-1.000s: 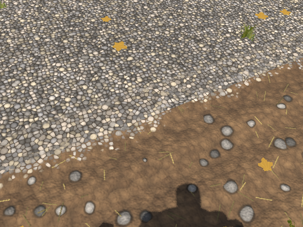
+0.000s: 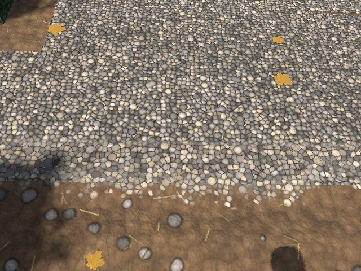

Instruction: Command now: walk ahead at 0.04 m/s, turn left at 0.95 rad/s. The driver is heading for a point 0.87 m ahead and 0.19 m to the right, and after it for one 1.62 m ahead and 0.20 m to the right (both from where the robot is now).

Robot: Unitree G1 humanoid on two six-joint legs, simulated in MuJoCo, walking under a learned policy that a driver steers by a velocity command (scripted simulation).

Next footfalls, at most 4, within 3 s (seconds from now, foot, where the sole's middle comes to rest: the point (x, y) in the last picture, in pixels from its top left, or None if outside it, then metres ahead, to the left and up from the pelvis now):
0.36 right None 0.17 -0.13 -0.77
0.82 left None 0.18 0.06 -0.77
1.40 right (268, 265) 0.42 -0.33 -0.77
1.84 left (281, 162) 0.84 -0.46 -0.77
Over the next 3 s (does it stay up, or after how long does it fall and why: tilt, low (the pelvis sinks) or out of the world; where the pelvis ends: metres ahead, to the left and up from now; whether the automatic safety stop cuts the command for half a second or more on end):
stays up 1.44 -0.57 0.00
